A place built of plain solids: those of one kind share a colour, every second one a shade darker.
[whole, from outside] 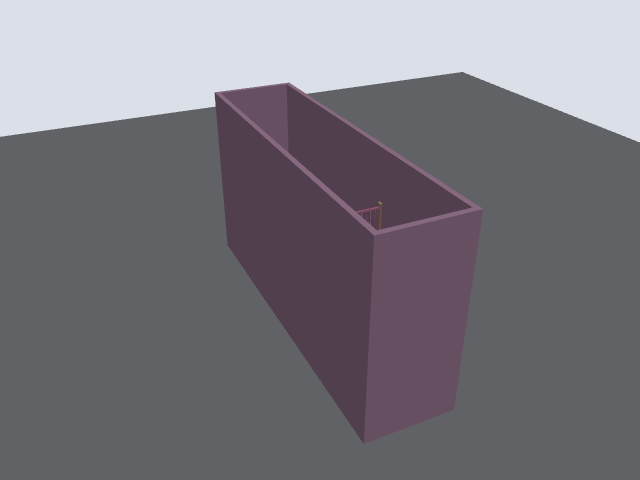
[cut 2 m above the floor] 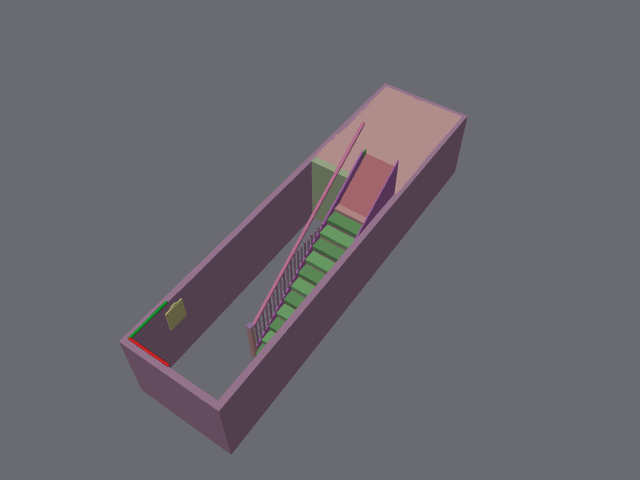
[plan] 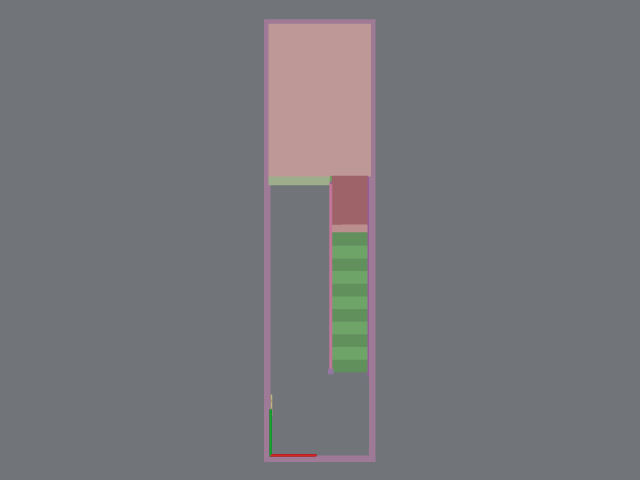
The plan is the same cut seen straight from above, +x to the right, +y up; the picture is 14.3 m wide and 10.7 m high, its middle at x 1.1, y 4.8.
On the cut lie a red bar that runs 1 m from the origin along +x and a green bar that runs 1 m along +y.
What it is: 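A row house's entrance hall, a dwelling of no particular year; the hall below, the landing 2.91 m above it, and between them a joiner's timber flight of 16 risers of about 0.182 m on goings of about 0.282 m, 0.80 m clear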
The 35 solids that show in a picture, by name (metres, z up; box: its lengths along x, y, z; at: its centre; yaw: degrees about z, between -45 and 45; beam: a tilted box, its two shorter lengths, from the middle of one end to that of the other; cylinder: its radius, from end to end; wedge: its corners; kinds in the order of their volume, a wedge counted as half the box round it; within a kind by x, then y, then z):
{
 "upper_1": {"box": [2.29, 3.4, 2.96], "at": [1.09, 7.92, 1.43]},
 "wall_1": {"box": [0.15, 9.87, 5.5], "at": [-0.07, 4.79, 2.7]},
 "wall_2": {"box": [2.49, 0.15, 5.5], "at": [1.09, -0.07, 2.7]},
 "wall_3": {"box": [2.49, 0.15, 5.5], "at": [1.09, 9.64, 2.7]},
 "wall_4": {"box": [0.15, 9.87, 5.5], "at": [2.27, 4.79, 2.7]},
 "carriage_1": {"wedge": [[1.35, 1.9, -0.05], [1.35, 1.9, 0.0], [1.35, 6.24, -0.05], [1.35, 6.24, 2.79], [2.17, 1.9, -0.05], [2.17, 1.9, 0.0], [2.17, 6.24, -0.05], [2.17, 6.24, 2.79]]},
 "upper_edge_1": {"box": [1.37, 0.19, 2.96], "at": [0.63, 6.12, 1.43]},
 "string_1": {"wedge": [[1.32, 1.87, -0.05], [1.32, 1.87, 0.24], [1.32, 6.1, -0.05], [1.32, 6.1, 2.96], [1.36, 1.87, -0.05], [1.36, 1.87, 0.24], [1.36, 6.1, -0.05], [1.36, 6.1, 2.96]]},
 "string_2": {"wedge": [[2.16, 1.76, -0.05], [2.16, 1.76, 0.16], [2.16, 6.21, -0.05], [2.16, 6.21, 3.03], [2.19, 1.76, -0.05], [2.19, 1.76, 0.16], [2.19, 6.21, -0.05], [2.19, 6.21, 3.03]]},
 "rail_1": {"box": [1.25, 0.07, 0.05], "at": [0.67, 6.1, 3.85]},
 "rail_2": {"wedge": [[1.31, 1.91, 1.08], [1.31, 1.91, 1.15], [1.31, 6.06, 3.75], [1.31, 6.06, 3.81], [1.37, 1.91, 1.08], [1.37, 1.91, 1.15], [1.37, 6.06, 3.75], [1.37, 6.06, 3.81]]},
 "tread_1": {"wedge": [[1.35, 1.85, 0.09], [1.35, 1.85, 0.19], [1.35, 2.18, 0.09], [1.35, 2.18, 0.19], [2.17, 1.85, 0.09], [2.17, 1.85, 0.19], [2.17, 2.18, 0.09], [2.17, 2.18, 0.19]]},
 "tread_2": {"wedge": [[1.35, 2.13, 0.27], [1.35, 2.13, 0.37], [1.35, 2.47, 0.27], [1.35, 2.47, 0.37], [2.17, 2.13, 0.27], [2.17, 2.13, 0.37], [2.17, 2.47, 0.27], [2.17, 2.47, 0.37]]},
 "tread_3": {"wedge": [[1.35, 2.42, 0.45], [1.35, 2.42, 0.55], [1.35, 2.75, 0.45], [1.35, 2.75, 0.55], [2.17, 2.42, 0.45], [2.17, 2.42, 0.55], [2.17, 2.75, 0.45], [2.17, 2.75, 0.55]]},
 "tread_4": {"wedge": [[1.35, 2.7, 0.63], [1.35, 2.7, 0.73], [1.35, 3.03, 0.63], [1.35, 3.03, 0.73], [2.17, 2.7, 0.63], [2.17, 2.7, 0.73], [2.17, 3.03, 0.63], [2.17, 3.03, 0.73]]},
 "tread_5": {"wedge": [[1.35, 2.98, 0.81], [1.35, 2.98, 0.91], [1.35, 3.31, 0.81], [1.35, 3.31, 0.91], [2.17, 2.98, 0.81], [2.17, 2.98, 0.91], [2.17, 3.31, 0.81], [2.17, 3.31, 0.91]]},
 "tread_6": {"wedge": [[1.35, 3.26, 0.99], [1.35, 3.26, 1.09], [1.35, 3.59, 0.99], [1.35, 3.59, 1.09], [2.17, 3.26, 0.99], [2.17, 3.26, 1.09], [2.17, 3.59, 0.99], [2.17, 3.59, 1.09]]},
 "tread_7": {"wedge": [[1.35, 3.54, 1.17], [1.35, 3.54, 1.27], [1.35, 3.87, 1.17], [1.35, 3.87, 1.27], [2.17, 3.54, 1.17], [2.17, 3.54, 1.27], [2.17, 3.87, 1.17], [2.17, 3.87, 1.27]]},
 "tread_8": {"wedge": [[1.35, 3.82, 1.35], [1.35, 3.82, 1.45], [1.35, 4.16, 1.35], [1.35, 4.16, 1.45], [2.17, 3.82, 1.35], [2.17, 3.82, 1.45], [2.17, 4.16, 1.36], [2.17, 4.16, 1.46]]},
 "tread_9": {"wedge": [[1.35, 4.11, 1.54], [1.35, 4.11, 1.64], [1.35, 4.44, 1.54], [1.35, 4.44, 1.64], [2.17, 4.11, 1.54], [2.17, 4.11, 1.64], [2.17, 4.44, 1.54], [2.17, 4.44, 1.64]]},
 "tread_10": {"wedge": [[1.35, 4.39, 1.72], [1.35, 4.39, 1.82], [1.35, 4.72, 1.72], [1.35, 4.72, 1.82], [2.17, 4.39, 1.72], [2.17, 4.39, 1.82], [2.17, 4.72, 1.72], [2.17, 4.72, 1.82]]},
 "tread_11": {"wedge": [[1.35, 4.67, 1.9], [1.35, 4.67, 2.0], [1.35, 5.0, 1.9], [1.35, 5.0, 2.0], [2.17, 4.67, 1.9], [2.17, 4.67, 2.0], [2.17, 5.0, 1.9], [2.17, 5.0, 2.0]]},
 "riser_1": {"wedge": [[1.35, 4.41, 1.61], [1.35, 4.41, 1.73], [1.35, 4.72, 1.7], [1.35, 4.72, 1.73], [2.17, 4.41, 1.61], [2.17, 4.41, 1.73], [2.17, 4.72, 1.7], [2.17, 4.72, 1.73]]},
 "riser_2": {"wedge": [[1.35, 4.69, 1.79], [1.35, 4.69, 1.91], [1.35, 5.0, 1.88], [1.35, 5.0, 1.91], [2.17, 4.69, 1.79], [2.17, 4.69, 1.91], [2.17, 5.0, 1.88], [2.17, 5.0, 1.91]]},
 "riser_3": {"wedge": [[1.35, 4.97, 1.97], [1.35, 4.97, 2.09], [1.35, 5.28, 2.06], [1.35, 5.28, 2.09], [2.17, 4.97, 1.97], [2.17, 4.97, 2.09], [2.17, 5.28, 2.07], [2.17, 5.28, 2.09]]},
 "newel_foot_1": {"box": [0.11, 0.11, 1.29], "at": [1.34, 1.87, 0.59]},
 "wall_mirror_1": {"box": [0.034, 0.48, 0.6], "at": [0.02, 1.12, 1.48]},
 "bal_1": {"cylinder": 0.021, "from": [1.34, 2.55, 0.66], "to": [1.34, 2.55, 1.51]},
 "bal_2": {"cylinder": 0.021, "from": [1.34, 2.68, 0.74], "to": [1.34, 2.68, 1.6]},
 "bal_3": {"cylinder": 0.021, "from": [1.34, 2.81, 0.83], "to": [1.34, 2.81, 1.68]},
 "bal_4": {"cylinder": 0.021, "from": [1.34, 2.94, 0.91], "to": [1.34, 2.94, 1.76]},
 "bal_5": {"cylinder": 0.021, "from": [1.34, 3.07, 1.0], "to": [1.34, 3.07, 1.85]},
 "bal_6": {"cylinder": 0.021, "from": [1.34, 3.33, 1.16], "to": [1.34, 3.33, 2.01]},
 "bal_7": {"cylinder": 0.021, "from": [1.34, 3.46, 1.25], "to": [1.34, 3.46, 2.1]},
 "newel_1": {"box": [0.05, 0.11, 1.1], "at": [0.03, 6.1, 3.41]}
}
